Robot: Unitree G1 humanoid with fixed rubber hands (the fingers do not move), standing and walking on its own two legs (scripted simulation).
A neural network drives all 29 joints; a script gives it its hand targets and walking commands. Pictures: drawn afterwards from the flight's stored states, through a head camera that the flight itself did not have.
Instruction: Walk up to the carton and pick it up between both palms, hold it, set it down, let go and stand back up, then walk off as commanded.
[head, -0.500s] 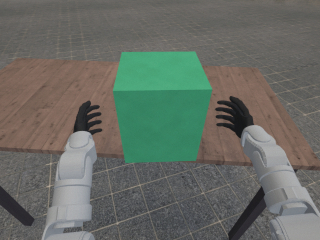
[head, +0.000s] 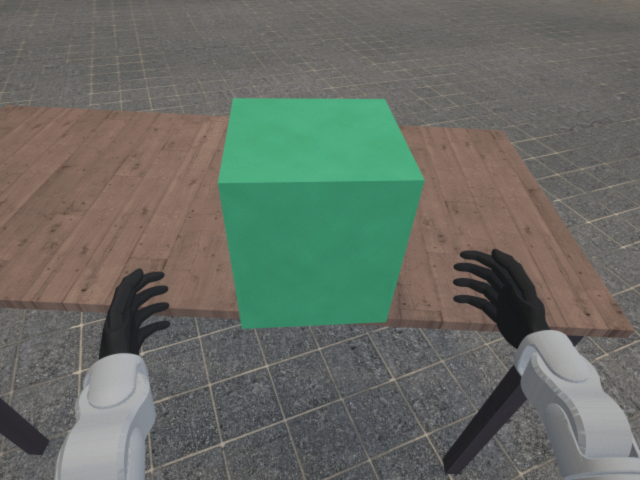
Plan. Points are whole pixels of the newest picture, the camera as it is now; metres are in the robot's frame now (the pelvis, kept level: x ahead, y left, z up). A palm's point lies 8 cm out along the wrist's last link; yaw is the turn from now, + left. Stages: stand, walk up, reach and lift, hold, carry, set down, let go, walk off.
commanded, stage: set down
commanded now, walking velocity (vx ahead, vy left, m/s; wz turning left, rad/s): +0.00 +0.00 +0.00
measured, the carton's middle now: (312, 214) +0.45 +0.01 +0.13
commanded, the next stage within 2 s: none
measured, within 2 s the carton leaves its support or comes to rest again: neither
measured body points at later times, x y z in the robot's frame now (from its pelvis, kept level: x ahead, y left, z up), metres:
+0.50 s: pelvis +0.00 +0.00 +0.00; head -0.02 +0.02 +0.45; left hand +0.24 +0.21 +0.10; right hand +0.25 -0.22 +0.11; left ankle -0.01 +0.14 -0.75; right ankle +0.05 -0.08 -0.75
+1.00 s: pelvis +0.02 +0.01 +0.00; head +0.04 +0.02 +0.45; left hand +0.24 +0.22 +0.05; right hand +0.24 -0.22 +0.05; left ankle -0.01 +0.14 -0.75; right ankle +0.05 -0.08 -0.75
